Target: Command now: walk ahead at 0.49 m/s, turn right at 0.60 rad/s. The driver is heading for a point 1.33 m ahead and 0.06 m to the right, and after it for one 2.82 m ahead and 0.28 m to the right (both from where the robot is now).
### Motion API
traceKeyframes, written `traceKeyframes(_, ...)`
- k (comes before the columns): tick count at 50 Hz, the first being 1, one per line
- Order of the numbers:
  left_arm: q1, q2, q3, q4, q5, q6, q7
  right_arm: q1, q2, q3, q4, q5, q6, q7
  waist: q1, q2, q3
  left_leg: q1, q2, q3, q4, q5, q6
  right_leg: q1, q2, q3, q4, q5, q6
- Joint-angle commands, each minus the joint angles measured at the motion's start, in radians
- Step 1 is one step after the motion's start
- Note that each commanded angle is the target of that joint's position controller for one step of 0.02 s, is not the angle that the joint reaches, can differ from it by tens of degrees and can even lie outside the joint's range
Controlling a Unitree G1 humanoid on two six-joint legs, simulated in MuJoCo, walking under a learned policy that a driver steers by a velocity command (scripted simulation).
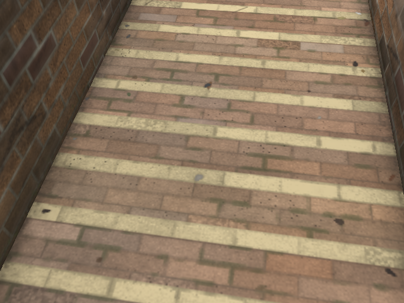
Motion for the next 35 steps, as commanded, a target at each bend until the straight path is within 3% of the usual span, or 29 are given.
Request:
traceKeyframes(1,-0.031,0.157,0.046,-0.051,-0.004,-0.025,0.021,0.015,-0.079,-0.024,-0.054,-0.016,0.007,-0.003,-0.027,-0.07,-0.052,-0.065,0.003,0.003,-0.114,0.123,-0.04,0.023,-0.243,0.254,-0.205,0.228,-0.187)
traceKeyframes(5,0.027,0.172,0.05,-0.007,-0.014,-0.015,0.037,-0.161,-0.038,-0.007,-0.097,-0.009,-0.007,0.009,0.038,-0.093,-0.03,0.011,-0.066,0.019,-0.439,0.365,-0.046,-0.006,-0.185,0.205,-0.181,0.163,-0.126)
traceKeyframes(8,0.079,0.182,0.055,0.029,-0.024,-0.008,0.042,-0.242,-0.049,-0.01,-0.122,0.007,-0.02,0.025,0.065,-0.102,-0.022,0.069,-0.1,0.004,-0.557,0.41,-0.03,0.026,-0.21,0.266,-0.149,0.108,-0.111)
traceKeyframes(12,0.098,0.16,0.051,0.066,-0.017,0.007,0.05,-0.196,-0.083,-0.027,-0.111,0.009,-0.03,0.036,0.041,-0.146,-0.033,0.094,-0.09,-0.011,-0.61,0.29,0.024,0.188,-0.281,0.335,-0.049,0.194,-0.088)
traceKeyframes(13,0.093,0.158,0.051,0.07,-0.015,0.011,0.048,-0.154,-0.093,-0.035,-0.104,0.006,-0.032,0.033,0.019,-0.159,-0.047,0.153,-0.103,0.012,-0.624,0.237,0.046,0.207,-0.277,0.335,-0.004,0.297,-0.077)
traceKeyframes(14,0.083,0.14,0.044,0.068,-0.011,0.013,0.044,-0.059,-0.116,-0.051,-0.083,0.002,-0.035,0.026,-0.034,-0.148,-0.106,0.293,-0.114,0.04,-0.662,0.246,0.08,0.207,-0.23,0.304,0.112,0.433,-0.054)
traceKeyframes(15,0.077,0.102,0.027,0.051,0.003,0.014,0.04,0.082,-0.152,-0.061,-0.071,-0.012,-0.036,0.02,-0.098,-0.107,-0.256,0.557,-0.007,-0.052,-0.607,0.271,0.143,0.107,-0.18,0.264,0.336,0.367,-0.024)
traceKeyframes(16,0.22,0.04,0.007,0.054,-0.016,0.005,0.039,0.207,-0.231,-0.086,-0.039,-0.023,-0.027,0.019,-0.078,0.146,-0.422,0.946,0.21,-0.459,-0.632,0.102,0.31,-0.242,-0.026,0.152,0.715,0.006,0.064)
traceKeyframes(17,0.238,0.069,0.003,0.062,-0.025,-0.005,0.039,0.25,-0.166,-0.075,-0.012,0.007,-0.021,0.033,-0.082,0.248,-0.427,0.983,0.284,-0.735,-0.781,-0.126,0.334,-0.415,-0.01,0.169,0.866,-0.4,0.081)
traceKeyframes(18,0.127,0.147,0.023,0.053,-0.037,-0.006,0.038,0.196,-0.104,-0.057,-0.018,0.022,-0.016,0.03,-0.1,0.124,-0.265,0.86,0.26,-0.639,-0.809,-0.245,0.292,-0.493,-0.066,0.181,0.929,-0.342,0.079)
traceKeyframes(19,0.03,0.156,0.023,0.029,-0.03,-0.007,0.038,0.132,-0.083,-0.047,-0.029,0.013,-0.007,0.026,-0.09,0.037,-0.159,0.716,0.219,-0.505,-0.83,-0.194,0.261,-0.487,-0.11,0.126,0.909,-0.27,0.077)
traceKeyframes(20,-0.032,0.142,0.022,0.009,-0.013,-0.012,0.036,0.092,-0.067,-0.039,-0.025,0.005,-0.002,0.025,-0.069,0.005,-0.071,0.586,0.178,-0.41,-0.861,-0.09,0.257,-0.48,-0.142,0.098,0.844,-0.219,0.076)
traceKeyframes(22,-0.014,0.105,0.02,0.018,-0.006,-0.011,0.03,0.065,-0.042,-0.029,-0.02,-0.005,-0.007,0.022,-0.023,0.05,-0.052,0.479,0.115,-0.297,-0.906,0.056,0.242,-0.394,-0.193,0.076,0.744,-0.15,0.078)
traceKeyframes(24,0.0,0.068,0.01,0.028,-0.004,-0.007,0.028,0.077,-0.051,-0.031,-0.004,0.006,-0.014,0.022,-0.014,0.069,-0.059,0.452,0.1,-0.223,-0.934,0.16,0.258,-0.376,-0.203,0.046,0.679,-0.128,0.09)
traceKeyframes(28,-0.125,0.036,-0.007,-0.005,0.008,-0.017,0.023,0.11,-0.097,-0.041,0.025,0.017,-0.008,0.015,-0.045,0.039,-0.035,0.46,0.084,-0.112,-0.973,0.274,0.258,-0.401,-0.215,0.016,0.431,0.057,0.114)
traceKeyframes(31,-0.229,0.021,-0.014,-0.023,0.001,-0.03,0.01,0.156,-0.114,-0.042,0.051,0.026,0.004,0.01,-0.084,0.038,-0.02,0.457,0.059,-0.042,-0.969,0.294,0.229,-0.332,-0.185,-0.017,0.246,0.208,0.118)
traceKeyframes(35,-0.33,0.036,-0.01,-0.057,-0.011,-0.039,-0.01,0.228,-0.128,-0.045,0.092,0.032,0.024,0.007,-0.107,0.042,0.001,0.555,0.109,-0.056,-0.934,0.314,0.215,-0.324,-0.161,-0.022,0.138,0.206,0.095)
Keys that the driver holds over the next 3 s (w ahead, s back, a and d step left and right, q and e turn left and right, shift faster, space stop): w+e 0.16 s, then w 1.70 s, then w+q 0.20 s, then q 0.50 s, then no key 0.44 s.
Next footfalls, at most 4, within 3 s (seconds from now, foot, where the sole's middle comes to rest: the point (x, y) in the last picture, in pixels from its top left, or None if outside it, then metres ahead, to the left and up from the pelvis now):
0.30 left None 0.38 0.12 -0.78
0.80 right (272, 254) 0.61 -0.17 -0.78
1.32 left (219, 173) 0.94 0.00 -0.78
1.88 right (287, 127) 1.18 -0.29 -0.78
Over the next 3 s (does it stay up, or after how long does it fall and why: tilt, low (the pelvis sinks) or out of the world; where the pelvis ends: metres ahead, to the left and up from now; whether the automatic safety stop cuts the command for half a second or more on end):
stays up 1.38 -0.21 -0.01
